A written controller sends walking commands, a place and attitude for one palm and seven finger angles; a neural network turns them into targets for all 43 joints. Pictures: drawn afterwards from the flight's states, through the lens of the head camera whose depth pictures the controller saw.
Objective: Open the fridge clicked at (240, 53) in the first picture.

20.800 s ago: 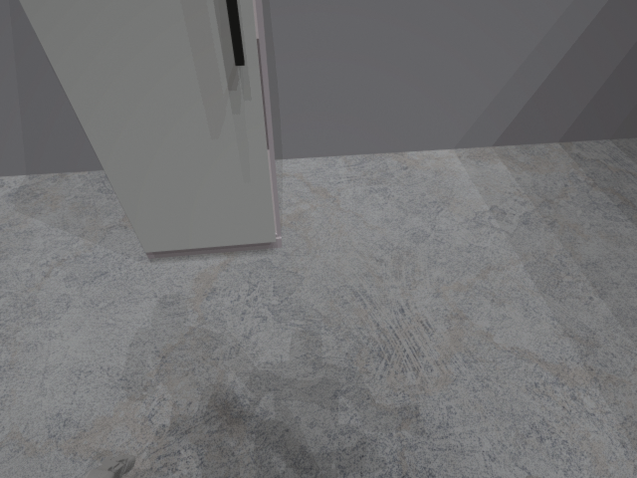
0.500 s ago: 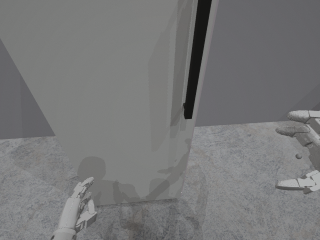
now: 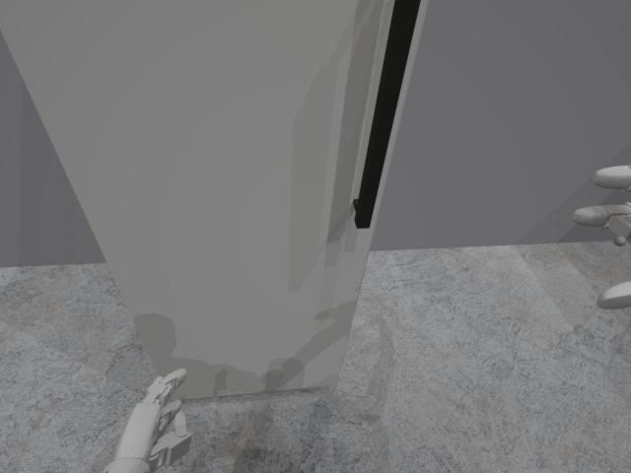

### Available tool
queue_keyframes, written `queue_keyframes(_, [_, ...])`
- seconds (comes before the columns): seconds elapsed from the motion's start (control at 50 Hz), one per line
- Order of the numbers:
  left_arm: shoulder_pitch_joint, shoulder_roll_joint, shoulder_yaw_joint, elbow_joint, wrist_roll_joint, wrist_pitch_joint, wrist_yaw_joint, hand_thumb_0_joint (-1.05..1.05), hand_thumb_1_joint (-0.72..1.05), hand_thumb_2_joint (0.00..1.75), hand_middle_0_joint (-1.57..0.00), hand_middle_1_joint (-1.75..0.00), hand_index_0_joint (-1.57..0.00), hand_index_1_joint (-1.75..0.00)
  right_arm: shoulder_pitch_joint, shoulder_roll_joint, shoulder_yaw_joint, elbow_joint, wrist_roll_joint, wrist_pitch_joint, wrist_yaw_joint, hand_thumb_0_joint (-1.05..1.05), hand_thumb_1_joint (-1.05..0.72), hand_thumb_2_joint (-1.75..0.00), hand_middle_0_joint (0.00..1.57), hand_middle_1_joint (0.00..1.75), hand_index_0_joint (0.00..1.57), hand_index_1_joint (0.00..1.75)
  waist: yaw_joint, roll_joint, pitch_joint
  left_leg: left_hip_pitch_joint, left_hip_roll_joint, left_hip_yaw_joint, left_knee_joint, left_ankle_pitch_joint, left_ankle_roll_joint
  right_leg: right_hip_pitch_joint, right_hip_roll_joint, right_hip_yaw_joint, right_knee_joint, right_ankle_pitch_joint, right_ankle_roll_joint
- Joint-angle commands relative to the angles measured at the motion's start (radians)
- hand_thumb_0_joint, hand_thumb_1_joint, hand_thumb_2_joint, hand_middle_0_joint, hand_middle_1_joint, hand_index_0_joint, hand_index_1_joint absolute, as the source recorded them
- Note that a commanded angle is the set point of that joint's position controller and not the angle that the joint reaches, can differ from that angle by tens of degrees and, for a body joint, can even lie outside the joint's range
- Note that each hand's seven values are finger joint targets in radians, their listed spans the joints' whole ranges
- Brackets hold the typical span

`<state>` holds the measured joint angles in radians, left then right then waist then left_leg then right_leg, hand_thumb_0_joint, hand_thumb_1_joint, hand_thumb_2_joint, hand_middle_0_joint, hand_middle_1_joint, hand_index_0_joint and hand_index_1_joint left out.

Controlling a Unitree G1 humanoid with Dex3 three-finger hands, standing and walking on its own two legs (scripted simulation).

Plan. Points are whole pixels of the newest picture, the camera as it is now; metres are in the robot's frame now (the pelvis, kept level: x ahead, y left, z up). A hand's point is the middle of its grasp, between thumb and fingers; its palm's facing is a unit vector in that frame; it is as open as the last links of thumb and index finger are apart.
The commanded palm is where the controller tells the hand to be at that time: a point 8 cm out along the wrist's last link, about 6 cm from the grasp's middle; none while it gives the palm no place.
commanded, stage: raise the hand to about handle height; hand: right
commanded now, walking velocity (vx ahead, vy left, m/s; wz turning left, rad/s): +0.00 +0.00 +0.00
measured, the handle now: (380, 105) +0.52 -0.08 +0.25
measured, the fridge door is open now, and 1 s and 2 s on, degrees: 0 0 0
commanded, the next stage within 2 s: move the hooked fingers beside the handle in 0.38 s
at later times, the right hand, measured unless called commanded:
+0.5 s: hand (550, 233) +0.30 -0.23 +0.22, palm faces -0.08 +0.98 -0.17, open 14.0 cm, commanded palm +0.27 -0.29 +0.24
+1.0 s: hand (537, 203) +0.35 -0.24 +0.22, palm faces +0.00 +0.99 -0.10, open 14.0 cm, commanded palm +0.32 -0.27 +0.23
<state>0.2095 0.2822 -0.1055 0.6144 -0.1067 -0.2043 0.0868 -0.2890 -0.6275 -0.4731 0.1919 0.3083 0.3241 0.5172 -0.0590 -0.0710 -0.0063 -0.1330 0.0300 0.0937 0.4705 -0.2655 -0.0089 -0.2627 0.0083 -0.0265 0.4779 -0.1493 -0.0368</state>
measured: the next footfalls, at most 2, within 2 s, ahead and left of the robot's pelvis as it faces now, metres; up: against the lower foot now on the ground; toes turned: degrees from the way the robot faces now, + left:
none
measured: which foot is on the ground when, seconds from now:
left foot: down 0.00-1.00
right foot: down 0.00-1.00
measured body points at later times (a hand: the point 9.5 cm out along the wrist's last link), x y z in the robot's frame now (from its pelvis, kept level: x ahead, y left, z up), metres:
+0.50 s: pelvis +0.03 +0.02 +0.00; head +0.00 +0.05 +0.45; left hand +0.23 +0.25 -0.07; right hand +0.30 -0.28 +0.23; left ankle +0.00 +0.12 -0.74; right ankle +0.07 -0.09 -0.74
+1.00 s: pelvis +0.05 +0.01 +0.00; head +0.02 +0.03 +0.45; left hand +0.25 +0.24 -0.06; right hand +0.35 -0.29 +0.23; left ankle +0.00 +0.12 -0.74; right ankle +0.07 -0.09 -0.74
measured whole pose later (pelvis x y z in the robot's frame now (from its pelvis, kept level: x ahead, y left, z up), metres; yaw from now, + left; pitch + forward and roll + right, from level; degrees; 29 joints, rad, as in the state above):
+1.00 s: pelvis +0.05 +0.01 +0.00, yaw +1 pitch -2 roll +0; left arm 0.18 0.26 -0.08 0.60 -0.10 -0.18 0.08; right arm -0.26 -0.51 -0.44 0.06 0.32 0.36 0.42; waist -0.05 -0.06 -0.04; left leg -0.10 0.02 0.07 0.48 -0.34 0.00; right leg -0.23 0.00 -0.05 0.50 -0.23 -0.02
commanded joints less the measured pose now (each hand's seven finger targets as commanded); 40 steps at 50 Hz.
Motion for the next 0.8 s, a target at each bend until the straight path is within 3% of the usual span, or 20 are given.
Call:
queue_keyframes(0.0, [-0.191, 0.121, 0.055, -0.209, -0.005, -0.074, -0.005, 0.00, 0.90, 0.90, -0.20, -0.30, -0.20, -0.30, -0.256, -0.249, -0.079, -0.304, 0.059, -0.063, 0.056, 0.00, 0.50, -0.30, 0.30, 1.20, 0.30, 1.20, 0.007, 0.020, -0.205, -0.120, -0.023, -0.061, -0.106, -0.045, 0.032, 0.181, -0.004, 0.094, -0.058, -0.150, 0.006])
queue_keyframes(0.06, [-0.194, 0.108, 0.054, -0.223, 0.013, -0.093, 0.000, 0.00, 0.90, 0.90, -0.20, -0.30, -0.20, -0.30, -0.284, -0.355, -0.219, -0.495, 0.082, -0.167, 0.016, 0.00, 0.50, -0.30, 0.30, 1.20, 0.30, 1.20, -0.012, -0.038, -0.320, -0.061, -0.033, -0.048, -0.096, -0.006, 0.037, 0.258, -0.006, 0.093, -0.053, -0.064, 0.003])
queue_keyframes(0.08, [-0.194, 0.104, 0.049, -0.213, 0.021, -0.095, -0.001, 0.00, 0.90, 0.90, -0.20, -0.30, -0.20, -0.30, -0.246, -0.404, -0.272, -0.511, 0.084, -0.186, -0.011, 0.00, 0.50, -0.30, 0.30, 1.20, 0.30, 1.20, -0.026, -0.042, -0.295, -0.054, -0.032, -0.055, -0.107, -0.013, 0.038, 0.231, -0.013, 0.087, -0.051, -0.055, 0.003])
queue_keyframes(0.1, [-0.191, 0.102, 0.052, -0.207, 0.024, -0.100, 0.001, 0.00, 0.90, 0.90, -0.20, -0.30, -0.20, -0.30, -0.231, -0.377, -0.281, -0.495, 0.089, -0.197, -0.030, 0.00, 0.50, -0.30, 0.30, 1.20, 0.30, 1.20, -0.020, -0.073, -0.271, -0.057, -0.031, -0.055, -0.107, -0.002, 0.042, 0.224, -0.014, 0.084, -0.053, -0.048, 0.004])
queue_keyframes(0.14, [-0.172, 0.099, 0.053, -0.178, 0.017, -0.099, 0.002, 0.00, 0.90, 0.90, -0.20, -0.30, -0.20, -0.30, -0.197, -0.302, -0.242, -0.381, 0.082, -0.181, -0.053, 0.00, 0.50, -0.30, 0.30, 1.20, 0.30, 1.20, -0.006, -0.093, -0.143, -0.115, -0.038, -0.036, -0.118, -0.028, 0.036, 0.188, -0.022, 0.079, -0.078, -0.104, 0.011])
queue_keyframes(0.2, [-0.154, 0.122, 0.064, -0.146, 0.005, -0.090, 0.001, 0.00, 0.90, 0.90, -0.20, -0.30, -0.20, -0.30, -0.190, -0.228, -0.149, -0.202, 0.058, -0.090, -0.047, 0.00, 0.50, -0.30, 0.30, 1.20, 0.30, 1.20, 0.011, -0.088, -0.010, -0.165, -0.024, -0.056, -0.140, -0.035, 0.028, 0.127, -0.025, 0.071, -0.081, -0.132, 0.012])
queue_keyframes(0.24, [-0.144, 0.126, 0.067, -0.154, -0.004, -0.087, 0.004, 0.00, 0.90, 0.90, -0.20, -0.30, -0.20, -0.30, -0.221, -0.178, -0.049, -0.167, 0.028, -0.048, -0.029, 0.00, 0.50, -0.30, 0.30, 1.20, 0.30, 1.20, 0.028, -0.059, 0.005, -0.193, -0.025, -0.059, -0.138, -0.031, 0.017, 0.127, -0.021, 0.068, -0.074, -0.136, 0.009])
queue_keyframes(0.28, [-0.143, 0.124, 0.070, -0.169, -0.010, -0.086, 0.003, 0.00, 0.90, 0.90, -0.20, -0.30, -0.20, -0.30, -0.229, -0.117, 0.034, -0.175, 0.020, -0.034, -0.009, 0.00, 0.50, -0.30, 0.30, 1.20, 0.30, 1.20, 0.038, 0.010, -0.022, -0.190, -0.021, -0.073, -0.135, -0.015, 0.011, 0.141, -0.025, 0.069, -0.053, -0.117, 0.005])
queue_keyframes(0.36, [-0.174, 0.124, 0.069, -0.204, -0.003, -0.090, 0.005, 0.00, 0.90, 0.90, -0.20, -0.30, -0.20, -0.30, -0.290, -0.259, -0.097, -0.376, 0.049, -0.085, 0.031, 0.00, 0.50, -0.30, 0.30, 1.20, 0.30, 1.20, 0.015, 0.019, -0.256, -0.091, -0.013, -0.089, -0.093, 0.132, 0.001, 0.237, -0.004, 0.068, 0.000, 0.022, -0.010])
queue_keyframes(0.38, [-0.175, 0.117, 0.061, -0.200, 0.005, -0.088, 0.005, 0.00, 0.90, 0.90, -0.20, -0.30, -0.20, -0.30, -0.255, -0.296, -0.138, -0.399, 0.065, -0.111, 0.029, 0.00, 0.50, -0.30, 0.30, 1.20, 0.30, 1.20, 0.010, 0.047, -0.267, -0.061, -0.009, -0.105, -0.090, 0.180, -0.003, 0.224, -0.009, 0.064, 0.016, 0.057, -0.008])
queue_keyframes(0.42, [-0.178, 0.109, 0.062, -0.202, 0.011, -0.093, 0.005, 0.00, 0.90, 0.90, -0.20, -0.30, -0.20, -0.30, -0.239, -0.328, -0.220, -0.447, 0.087, -0.159, 0.018, 0.00, 0.50, -0.30, 0.30, 1.20, 0.30, 1.20, -0.008, 0.025, -0.339, -0.009, -0.015, -0.084, -0.067, 0.280, 0.002, 0.252, 0.001, 0.058, 0.016, 0.117, -0.012])
queue_keyframes(0.48, [-0.157, 0.109, 0.065, -0.181, 0.013, -0.087, -0.002, 0.00, 0.90, 0.90, -0.20, -0.30, -0.20, -0.30, -0.138, -0.326, -0.265, -0.331, 0.097, -0.158, -0.010, 0.00, 0.50, -0.30, 0.30, 1.20, 0.30, 1.20, -0.022, 0.029, -0.255, -0.034, -0.018, -0.072, -0.075, 0.304, -0.002, 0.216, -0.005, 0.050, 0.013, 0.122, -0.008])
queue_keyframes(0.5, [-0.159, 0.107, 0.063, -0.167, 0.009, -0.082, -0.003, 0.00, 0.90, 0.90, -0.20, -0.30, -0.20, -0.30, -0.157, -0.263, -0.214, -0.270, 0.093, -0.138, -0.013, 0.00, 0.50, -0.30, 0.30, 1.20, 0.30, 1.20, -0.003, 0.032, -0.186, -0.078, -0.015, -0.075, -0.082, 0.294, -0.006, 0.197, -0.008, 0.047, 0.007, 0.098, -0.007])
queue_keyframes(0.54, [-0.147, 0.119, 0.067, -0.152, 0.002, -0.068, -0.004, 0.00, 0.90, 0.90, -0.20, -0.30, -0.20, -0.30, -0.159, -0.231, -0.164, -0.156, 0.072, -0.074, -0.017, 0.00, 0.50, -0.30, 0.30, 1.20, 0.30, 1.20, 0.006, 0.013, -0.084, -0.140, -0.018, -0.061, -0.093, 0.228, -0.004, 0.161, -0.012, 0.049, -0.013, 0.050, -0.002])
queue_keyframes(0.56, [-0.150, 0.122, 0.067, -0.155, -0.002, -0.065, -0.003, 0.00, 0.90, 0.90, -0.20, -0.30, -0.20, -0.30, -0.199, -0.183, -0.093, -0.135, 0.060, -0.047, -0.010, 0.00, 0.50, -0.30, 0.30, 1.20, 0.30, 1.20, 0.019, -0.001, -0.051, -0.168, -0.020, -0.056, -0.094, 0.198, -0.001, 0.160, -0.013, 0.053, -0.023, 0.031, 0.000])
queue_keyframes(0.58, [-0.149, 0.124, 0.073, -0.164, -0.006, -0.059, -0.004, 0.00, 0.90, 0.90, -0.20, -0.30, -0.20, -0.30, -0.204, -0.158, -0.055, -0.135, 0.051, -0.028, -0.005, 0.00, 0.50, -0.30, 0.30, 1.20, 0.30, 1.20, 0.021, 0.036, -0.055, -0.159, -0.011, -0.080, -0.096, 0.221, -0.013, 0.160, -0.018, 0.051, -0.005, 0.045, -0.001])
queue_keyframes(0.62, [-0.158, 0.124, 0.075, -0.182, -0.009, -0.057, -0.003, 0.00, 0.90, 0.90, -0.20, -0.30, -0.20, -0.30, -0.245, -0.156, -0.017, -0.186, 0.031, -0.006, 0.009, 0.00, 0.50, -0.30, 0.30, 1.20, 0.30, 1.20, 0.026, 0.000, -0.101, -0.160, -0.007, -0.084, -0.082, 0.251, -0.015, 0.190, -0.010, 0.053, 0.008, 0.064, -0.007])
queue_keyframes(0.68, [-0.176, 0.107, 0.067, -0.209, -0.004, -0.057, 0.003, 0.00, 0.90, 0.90, -0.20, -0.30, -0.20, -0.30, -0.298, -0.172, -0.010, -0.369, 0.037, -0.059, 0.008, 0.00, 0.50, -0.30, 0.30, 1.20, 0.30, 1.20, 0.031, 0.028, -0.218, -0.107, -0.012, -0.074, -0.059, 0.300, -0.003, 0.247, -0.011, 0.053, 0.025, 0.124, -0.010])
queue_keyframes(0.74, [-0.178, 0.095, 0.064, -0.217, 0.010, -0.075, 0.007, 0.00, 0.90, 0.90, -0.20, -0.30, -0.20, -0.30, -0.330, -0.221, -0.105, -0.534, 0.070, -0.153, -0.014, 0.00, 0.50, -0.30, 0.30, 1.20, 0.30, 1.20, 0.012, -0.030, -0.373, -0.031, -0.028, -0.046, -0.029, 0.386, 0.023, 0.345, -0.003, 0.064, 0.024, 0.232, -0.010])
queue_keyframes(0.78, [-0.166, 0.092, 0.061, -0.194, 0.018, -0.075, 0.007, 0.00, 0.90, 0.90, -0.20, -0.30, -0.20, -0.30, -0.244, -0.245, -0.167, -0.485, 0.086, -0.172, -0.046, 0.00, 0.50, -0.30, 0.30, 1.20, 0.30, 1.20, -0.005, 0.011, -0.362, -0.011, -0.028, -0.041, -0.034, 0.408, 0.024, 0.319, -0.009, 0.060, 0.024, 0.249, -0.007])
